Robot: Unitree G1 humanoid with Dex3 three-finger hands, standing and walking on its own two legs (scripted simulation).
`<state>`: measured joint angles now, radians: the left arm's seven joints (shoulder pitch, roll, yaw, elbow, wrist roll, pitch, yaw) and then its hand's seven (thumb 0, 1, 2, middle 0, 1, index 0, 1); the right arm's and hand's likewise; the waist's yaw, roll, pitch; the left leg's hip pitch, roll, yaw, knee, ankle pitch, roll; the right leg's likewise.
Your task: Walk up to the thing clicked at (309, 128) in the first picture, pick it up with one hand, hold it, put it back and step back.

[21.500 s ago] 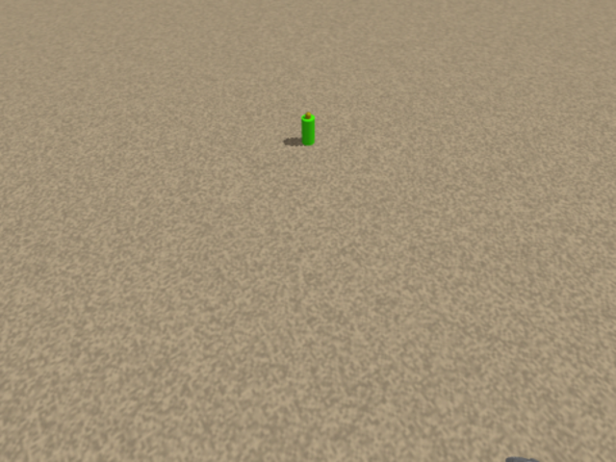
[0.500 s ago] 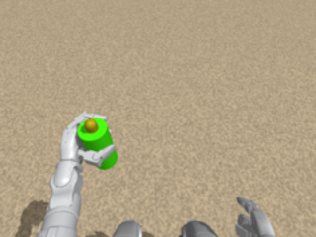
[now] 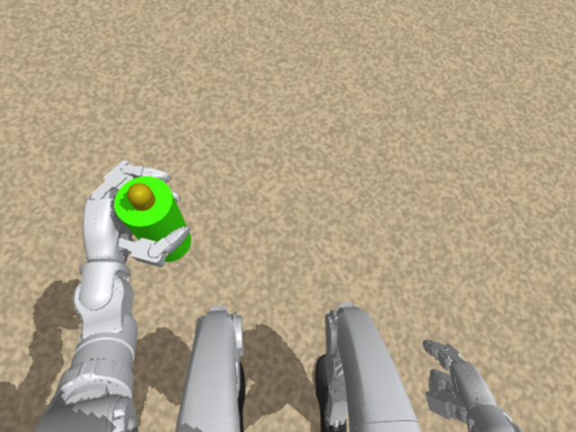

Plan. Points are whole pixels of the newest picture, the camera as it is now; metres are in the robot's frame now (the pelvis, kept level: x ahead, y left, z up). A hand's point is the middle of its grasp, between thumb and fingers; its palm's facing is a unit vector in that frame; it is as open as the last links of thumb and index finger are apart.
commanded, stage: crouch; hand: left
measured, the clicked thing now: (156, 219) +0.39 +0.19 -0.03
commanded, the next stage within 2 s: lower in 1.12 s
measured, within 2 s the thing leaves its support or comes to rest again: neither
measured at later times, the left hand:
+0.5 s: hand (180, 248) +0.39 +0.19 -0.21, palm faces +0.06 -1.00 -0.01, open 9.6 cm
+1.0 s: hand (187, 251) +0.41 +0.20 -0.30, palm faces +0.07 -1.00 +0.00, open 9.6 cm
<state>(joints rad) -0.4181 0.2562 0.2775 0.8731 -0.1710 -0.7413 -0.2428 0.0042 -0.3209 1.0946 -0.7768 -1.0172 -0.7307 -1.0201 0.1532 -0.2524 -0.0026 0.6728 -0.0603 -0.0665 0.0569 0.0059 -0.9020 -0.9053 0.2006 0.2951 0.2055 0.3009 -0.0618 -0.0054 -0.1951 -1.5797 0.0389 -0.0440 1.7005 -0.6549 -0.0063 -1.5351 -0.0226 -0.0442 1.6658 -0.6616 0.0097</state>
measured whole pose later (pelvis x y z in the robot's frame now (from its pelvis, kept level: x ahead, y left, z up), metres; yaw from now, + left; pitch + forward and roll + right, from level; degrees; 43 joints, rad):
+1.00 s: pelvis -0.05 +0.00 -0.23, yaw -6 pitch +28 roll -7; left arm -0.66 0.47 0.45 1.10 -0.11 -0.80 -0.23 0.00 -0.32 1.09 -0.78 -1.01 -0.73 -1.01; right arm 0.05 -0.30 0.12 0.72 -0.16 -0.01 0.11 0.00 -0.90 -0.91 0.20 0.30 0.21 0.30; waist -0.16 -0.06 -0.01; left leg -2.26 0.03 -0.16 2.45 -0.68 -0.02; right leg -2.18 0.00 -0.10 2.37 -0.67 0.01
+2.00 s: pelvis -0.05 +0.01 -0.26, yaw -12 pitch +17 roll -15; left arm -0.65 0.70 0.48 1.33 -0.11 -1.00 -0.12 0.00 -0.33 1.10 -0.79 -1.00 -0.74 -1.00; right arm -0.11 -0.35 0.38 0.62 -0.30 0.01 0.15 0.00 -0.91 -0.91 0.20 0.30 0.21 0.30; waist -0.24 -0.21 0.23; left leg -2.25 0.02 -0.31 2.62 -0.70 -0.01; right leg -2.11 0.04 -0.22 2.42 -0.64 0.05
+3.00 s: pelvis -0.06 +0.02 -0.27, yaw -15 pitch +12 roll -18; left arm -0.62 0.81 0.48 1.41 -0.09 -1.11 -0.02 0.00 -0.32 1.10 -0.79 -1.00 -0.74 -1.01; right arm -0.19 -0.36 0.51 0.56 -0.36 0.02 0.15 0.00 -0.90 -0.91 0.21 0.30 0.21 0.30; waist -0.24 -0.28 0.31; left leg -2.22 0.02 -0.39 2.67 -0.71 0.00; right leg -2.05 0.07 -0.27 2.40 -0.61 0.07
